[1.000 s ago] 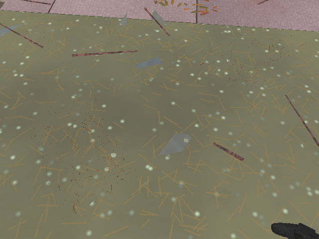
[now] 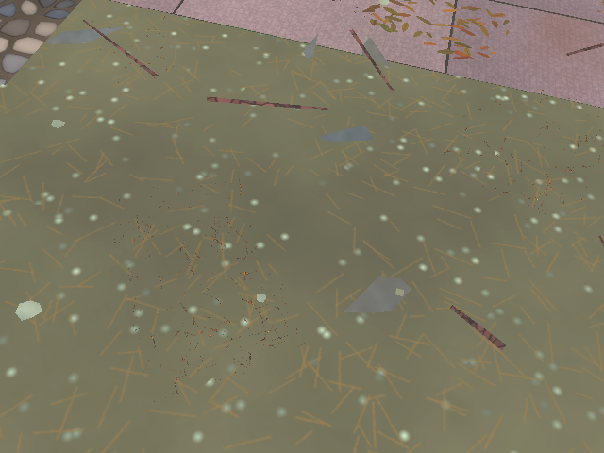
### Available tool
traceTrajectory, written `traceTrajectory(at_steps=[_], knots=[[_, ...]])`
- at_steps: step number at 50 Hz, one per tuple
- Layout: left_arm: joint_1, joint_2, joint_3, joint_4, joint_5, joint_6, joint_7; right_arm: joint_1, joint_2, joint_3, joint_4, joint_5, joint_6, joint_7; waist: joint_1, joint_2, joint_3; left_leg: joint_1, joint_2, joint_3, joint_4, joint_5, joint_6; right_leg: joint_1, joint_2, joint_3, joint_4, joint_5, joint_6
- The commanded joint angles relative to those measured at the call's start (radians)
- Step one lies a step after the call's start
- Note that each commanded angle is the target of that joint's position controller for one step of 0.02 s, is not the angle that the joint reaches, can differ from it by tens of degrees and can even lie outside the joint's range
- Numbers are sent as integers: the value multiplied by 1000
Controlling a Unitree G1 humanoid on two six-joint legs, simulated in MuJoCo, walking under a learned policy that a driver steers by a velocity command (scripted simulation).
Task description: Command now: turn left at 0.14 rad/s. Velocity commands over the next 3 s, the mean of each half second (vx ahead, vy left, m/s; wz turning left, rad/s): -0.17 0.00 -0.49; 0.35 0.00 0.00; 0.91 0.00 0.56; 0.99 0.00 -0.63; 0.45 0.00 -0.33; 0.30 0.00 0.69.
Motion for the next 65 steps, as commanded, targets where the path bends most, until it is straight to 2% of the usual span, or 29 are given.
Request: traceTrajectory(at_steps=[1,5,7,11,17,18,19,20,21,23,25,28,31,34,38,40,41,42,43,44,46,54,56,58,59,60,61,63,65], knots=[[44,11,-12,-20,-3,1,-5,-52,-45,4,-55,-17,-22,-8,13,131,-175,144,223,-125,-150,251,128,85,-57,24,-149,78,21],[6,62,-11,-42,-15,6,-16,-56,-106,-11,-16,-41,-21,3,-38,191,-66,67,252,-121,-198,19,152,176,-60,-15,-325,20,16],[5,101,1,-62,-26,2,-17,-53,-150,-29,-2,-29,-7,0,-48,176,-18,125,313,-160,-153,246,191,93,-54,-14,-290,-78,15],[121,53,-8,-45,-28,5,-23,-98,-100,-26,2,-16,22,-21,-6,131,-108,261,371,-120,-29,794,224,79,-61,-10,-230,-146,27],[234,51,-6,-36,-32,3,-49,-167,-80,-37,20,14,48,-49,58,148,-143,237,298,44,115,676,113,256,-22,-79,-609,145,-40],[214,112,10,-56,-20,-4,-46,-110,-71,-41,35,15,43,-51,37,42,-107,140,220,100,208,411,25,316,-59,40,-726,552,-87],[226,249,41,-89,12,-12,-29,-132,-41,-34,4,-25,40,-45,15,-265,-98,-162,52,146,457,-210,-92,457,-318,438,-753,1214,-241],[264,247,33,-88,57,-23,-31,-227,-31,-30,-7,-27,36,-39,80,-295,-179,-279,-59,-8,758,-551,-122,490,-417,540,-760,1395,-413],[215,253,36,-100,66,-34,-34,-196,-44,-34,14,-9,39,-30,60,-181,-230,-302,-51,-85,892,-526,-116,499,-383,478,-744,1272,-405],[109,199,32,-106,2,-24,-16,-156,-58,-44,60,2,48,-39,12,-30,-173,-362,-35,-111,930,-360,-134,533,-242,366,-715,1030,-277],[93,159,19,-111,-32,-1,3,-165,-45,-43,60,5,52,-44,6,-23,-184,-326,-57,-112,943,-281,-161,527,-198,355,-718,960,-237],[83,124,4,-123,-19,9,18,-145,-54,-39,67,27,51,-46,19,-56,-226,-300,-68,-101,890,-183,-171,578,-173,358,-754,686,-222],[81,104,-8,-121,-29,8,26,-76,-80,-46,67,34,33,-24,-9,-171,-226,-180,-32,-17,567,-115,-175,504,-87,365,-881,-120,-183],[106,111,-12,-99,12,8,23,43,-75,-38,112,24,4,12,-18,-291,-194,46,-19,116,402,-280,-161,371,-99,340,-939,-363,-186],[35,124,-10,-116,6,-20,12,136,-72,-22,171,31,-27,22,-28,-163,-8,124,59,142,176,-226,-24,190,-170,335,-924,-368,-192],[-75,86,-20,-156,-11,-36,4,323,-20,-2,262,20,-41,37,-100,4,57,234,54,175,-84,-164,32,63,-102,186,-704,-312,-145],[-128,28,-33,-184,-17,-48,-6,438,28,17,306,9,-62,52,-133,160,60,333,132,-15,-103,-232,61,-118,-25,65,-332,-248,-104],[-111,-55,-59,-222,-29,-66,-27,374,24,46,265,8,-89,68,-48,214,123,246,273,-355,-106,-447,97,-339,31,-15,17,-168,-64],[-150,-52,-76,-296,62,-51,-51,165,-205,-21,155,-39,-51,65,-12,352,154,101,414,-868,-464,-981,231,-495,5,31,-83,-53,-42],[-233,34,-53,-311,51,-60,-57,39,-235,-44,108,-52,-41,45,-1,271,242,14,448,-918,-571,-989,251,-462,-55,59,-50,97,-12],[-191,111,-22,-241,49,-49,-67,104,-177,-35,126,-32,-51,44,-22,92,167,22,298,-563,-433,-561,176,-271,-55,33,-108,220,31],[-295,-7,-53,-245,16,-44,-84,339,-120,-47,205,-9,-63,36,-150,190,63,259,184,-386,-306,-222,158,-68,45,-39,-515,159,16],[-275,2,-49,-247,12,-52,-76,301,-130,-54,196,-9,-63,33,-126,222,60,209,186,-408,-275,-192,153,71,49,-32,-606,95,6],[-91,43,-30,-203,6,-65,-48,205,-157,-63,170,-7,-74,38,-11,215,-15,77,171,-388,-140,101,122,417,71,-38,-698,74,-25],[117,111,-3,-147,24,-80,-25,170,-154,-64,160,1,-88,47,96,140,-136,-40,93,-313,105,221,91,712,24,5,-708,75,-55],[360,204,25,-117,52,-87,-3,142,-89,-46,126,9,-99,48,205,-33,-324,-205,12,-199,447,29,74,995,-207,212,-732,-253,-84],[348,288,32,-111,75,-81,-3,142,15,-14,52,46,-102,46,153,-349,-372,-467,-86,-115,672,-364,51,1036,-422,716,-948,-616,-132],[182,102,-9,-118,73,-82,-16,75,-56,-19,84,-11,-77,51,71,-75,-129,-506,55,-80,812,-141,61,734,-368,585,-922,-467,-168],[200,49,-28,-74,67,-96,-27,51,-44,-13,87,-35,-70,86,40,-37,-55,-460,101,-73,754,-79,41,598,-277,364,-961,-257,-180]])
